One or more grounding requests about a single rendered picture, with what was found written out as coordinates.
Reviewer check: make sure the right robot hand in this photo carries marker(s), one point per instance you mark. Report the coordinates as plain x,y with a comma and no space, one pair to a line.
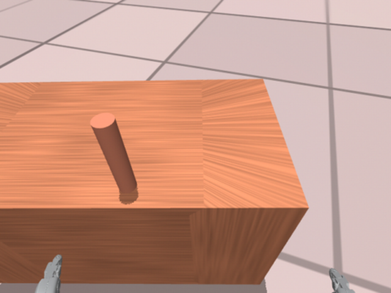
339,282

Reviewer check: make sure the can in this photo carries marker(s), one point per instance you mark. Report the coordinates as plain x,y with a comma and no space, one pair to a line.
108,135

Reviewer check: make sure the left robot hand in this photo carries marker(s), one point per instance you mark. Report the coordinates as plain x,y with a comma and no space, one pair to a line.
51,281

